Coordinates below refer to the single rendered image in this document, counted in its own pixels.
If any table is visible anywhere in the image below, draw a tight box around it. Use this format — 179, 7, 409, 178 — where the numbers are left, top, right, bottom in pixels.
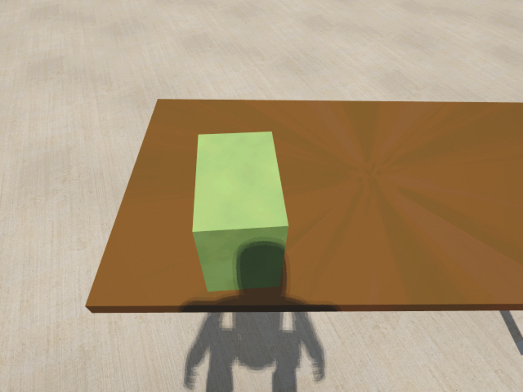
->
85, 99, 523, 355

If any carton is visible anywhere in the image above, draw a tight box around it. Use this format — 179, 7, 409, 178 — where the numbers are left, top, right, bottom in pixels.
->
192, 131, 288, 292

